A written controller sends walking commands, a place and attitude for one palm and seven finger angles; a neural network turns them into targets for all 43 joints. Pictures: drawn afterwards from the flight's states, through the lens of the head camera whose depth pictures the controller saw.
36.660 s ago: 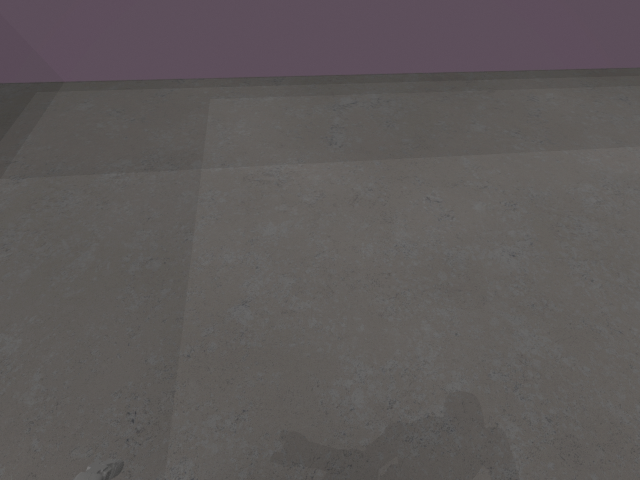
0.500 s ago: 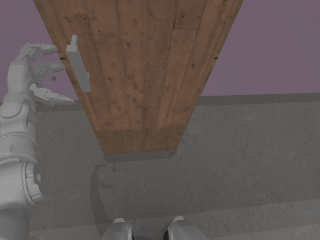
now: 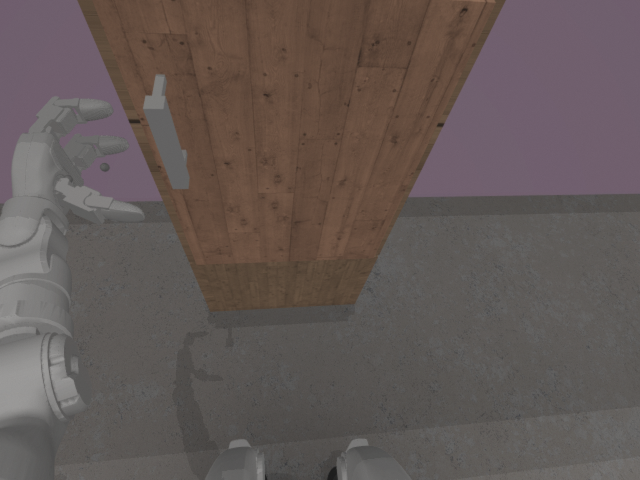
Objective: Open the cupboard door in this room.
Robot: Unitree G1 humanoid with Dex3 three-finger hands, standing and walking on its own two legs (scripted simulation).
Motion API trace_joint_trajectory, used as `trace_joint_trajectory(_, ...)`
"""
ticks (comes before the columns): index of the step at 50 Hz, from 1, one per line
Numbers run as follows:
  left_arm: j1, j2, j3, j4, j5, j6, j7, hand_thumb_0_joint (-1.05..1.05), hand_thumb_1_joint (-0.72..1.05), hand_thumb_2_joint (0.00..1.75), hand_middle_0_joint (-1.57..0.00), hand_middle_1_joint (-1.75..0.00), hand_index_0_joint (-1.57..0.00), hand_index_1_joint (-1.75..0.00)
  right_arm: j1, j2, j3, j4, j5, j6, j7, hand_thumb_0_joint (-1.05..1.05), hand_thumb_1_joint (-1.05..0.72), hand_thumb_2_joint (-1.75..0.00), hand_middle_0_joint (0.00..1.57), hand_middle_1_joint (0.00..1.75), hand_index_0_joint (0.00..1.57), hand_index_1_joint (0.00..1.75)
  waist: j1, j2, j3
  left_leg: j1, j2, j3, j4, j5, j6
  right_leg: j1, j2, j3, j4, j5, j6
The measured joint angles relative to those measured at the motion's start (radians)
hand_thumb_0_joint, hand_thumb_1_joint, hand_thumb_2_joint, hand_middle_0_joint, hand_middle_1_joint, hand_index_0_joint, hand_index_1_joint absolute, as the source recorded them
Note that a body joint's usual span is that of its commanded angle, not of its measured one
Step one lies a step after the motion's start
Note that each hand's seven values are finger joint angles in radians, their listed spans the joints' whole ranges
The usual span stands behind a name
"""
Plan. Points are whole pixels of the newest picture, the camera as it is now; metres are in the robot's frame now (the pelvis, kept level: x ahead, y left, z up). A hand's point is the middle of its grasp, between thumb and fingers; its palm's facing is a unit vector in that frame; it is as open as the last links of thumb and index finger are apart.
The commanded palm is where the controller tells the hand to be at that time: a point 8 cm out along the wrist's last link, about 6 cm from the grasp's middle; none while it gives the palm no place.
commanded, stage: move the hooked fingers beside the handle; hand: left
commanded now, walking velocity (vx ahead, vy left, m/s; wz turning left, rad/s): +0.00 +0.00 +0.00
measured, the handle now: (171, 135) +0.53 +0.17 +0.08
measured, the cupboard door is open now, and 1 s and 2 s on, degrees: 0 0 0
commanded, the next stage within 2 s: slide the fingers in behind the handle in 0.28 s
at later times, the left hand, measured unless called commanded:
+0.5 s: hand (118, 163) +0.48 +0.23 +0.08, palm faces +0.02 -1.00 +0.00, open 14.0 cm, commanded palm +0.46 +0.26 +0.08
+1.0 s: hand (136, 164) +0.48 +0.21 +0.08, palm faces +0.08 -1.00 +0.00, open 14.3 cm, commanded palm +0.46 +0.22 +0.08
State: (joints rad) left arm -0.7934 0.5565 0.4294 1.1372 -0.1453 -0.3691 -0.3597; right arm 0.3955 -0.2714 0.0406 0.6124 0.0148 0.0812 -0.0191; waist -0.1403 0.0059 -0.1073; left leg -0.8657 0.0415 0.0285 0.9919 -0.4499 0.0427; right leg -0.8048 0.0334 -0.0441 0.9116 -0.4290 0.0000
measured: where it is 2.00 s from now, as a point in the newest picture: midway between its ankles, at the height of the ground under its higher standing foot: outside the picture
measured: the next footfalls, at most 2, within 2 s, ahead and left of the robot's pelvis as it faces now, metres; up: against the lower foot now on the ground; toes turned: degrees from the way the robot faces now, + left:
none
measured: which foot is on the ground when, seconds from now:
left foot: down 0.00-1.00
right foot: down 0.00-1.00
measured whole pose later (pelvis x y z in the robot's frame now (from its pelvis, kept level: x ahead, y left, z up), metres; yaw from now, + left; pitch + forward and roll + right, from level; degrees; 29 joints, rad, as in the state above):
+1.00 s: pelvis -0.01 -0.01 -0.01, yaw +2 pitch +19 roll -3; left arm -0.87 0.47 0.32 1.15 -0.14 -0.40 -0.20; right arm 0.39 -0.27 0.03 0.65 0.00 0.05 0.01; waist -0.13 0.01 -0.10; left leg -0.91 0.03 0.00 1.02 -0.44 0.03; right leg -0.84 0.02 -0.07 0.95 -0.44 -0.01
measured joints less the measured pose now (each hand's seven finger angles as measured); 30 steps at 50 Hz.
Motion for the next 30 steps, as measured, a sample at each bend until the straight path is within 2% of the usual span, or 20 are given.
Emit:
trace_joint_trajectory(14,-0.03,-0.015,-0.025,-0.002,0.003,-0.011,0.015,-0.01,-0.5,0.3,-0.3,-1.2,-0.3,-1.2,-0.024,0.002,0.001,0.001,-0.004,-0.011,0.002,0.0,-0.91,-0.9,0.2,0.3,0.2,0.3,0.002,-0.002,0.002,-0.025,-0.007,-0.005,0.023,-0.004,0.007,-0.018,-0.007,-0.005,0.015,-0.003,0.008)
trace_joint_trajectory(30,-0.044,-0.058,-0.046,-0.003,0.024,-0.008,0.082,-0.01,-0.5,0.3,-0.3,-1.2,-0.3,-1.2,0.013,0.01,0.001,0.011,-0.013,-0.005,0.015,0.0,-0.91,-0.9,0.2,0.3,0.2,0.3,-0.01,0.011,0.001,-0.03,-0.008,0.001,0.021,-0.001,0.009,-0.028,-0.008,0.002,0.02,-0.001,0.009)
